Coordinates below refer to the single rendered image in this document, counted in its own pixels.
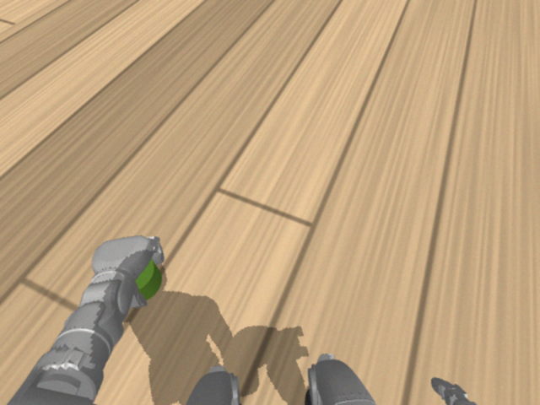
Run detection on right robot hand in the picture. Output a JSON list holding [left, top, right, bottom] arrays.
[[431, 377, 477, 405]]

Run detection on tin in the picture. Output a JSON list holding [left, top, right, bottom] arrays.
[[136, 259, 162, 300]]

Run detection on left robot arm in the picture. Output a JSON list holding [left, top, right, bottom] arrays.
[[7, 268, 136, 405]]

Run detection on left robot hand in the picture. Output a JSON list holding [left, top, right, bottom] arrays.
[[92, 235, 164, 308]]

